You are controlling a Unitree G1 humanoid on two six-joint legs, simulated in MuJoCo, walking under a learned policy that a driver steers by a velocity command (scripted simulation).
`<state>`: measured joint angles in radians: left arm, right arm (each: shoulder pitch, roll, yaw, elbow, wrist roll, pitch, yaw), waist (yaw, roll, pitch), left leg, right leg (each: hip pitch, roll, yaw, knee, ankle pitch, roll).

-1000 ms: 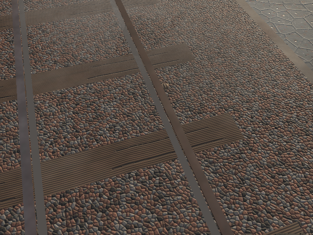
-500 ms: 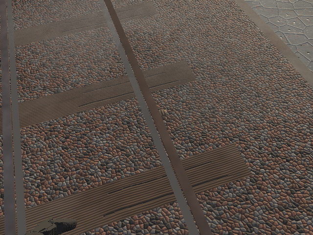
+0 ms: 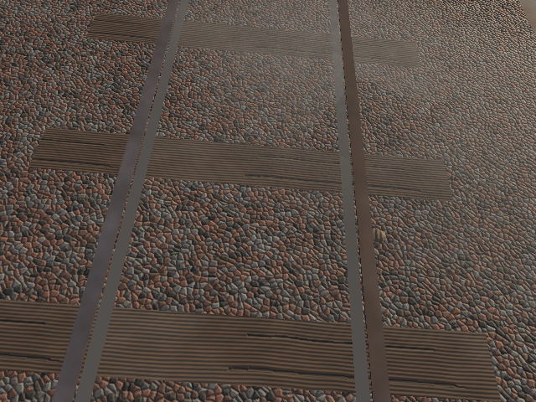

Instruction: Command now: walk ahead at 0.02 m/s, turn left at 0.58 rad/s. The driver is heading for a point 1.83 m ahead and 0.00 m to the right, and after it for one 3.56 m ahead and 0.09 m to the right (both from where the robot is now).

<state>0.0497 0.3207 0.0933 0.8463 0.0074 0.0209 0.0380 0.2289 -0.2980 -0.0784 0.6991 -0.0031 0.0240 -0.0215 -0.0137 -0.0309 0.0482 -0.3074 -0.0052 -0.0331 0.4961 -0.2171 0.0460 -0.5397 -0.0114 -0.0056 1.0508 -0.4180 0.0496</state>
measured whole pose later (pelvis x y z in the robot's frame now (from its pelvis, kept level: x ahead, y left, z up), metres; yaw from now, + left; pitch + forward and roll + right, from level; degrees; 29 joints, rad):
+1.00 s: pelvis +0.05 -0.03 -0.01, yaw +8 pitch -1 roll +0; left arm 0.22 0.29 0.06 1.03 -0.02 -0.08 -0.02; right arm 0.30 -0.27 -0.05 0.89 0.02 -0.02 -0.03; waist 0.01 0.04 0.00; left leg -0.22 0.00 -0.07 0.69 -0.44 0.00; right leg -0.22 0.02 -0.05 0.55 -0.31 -0.05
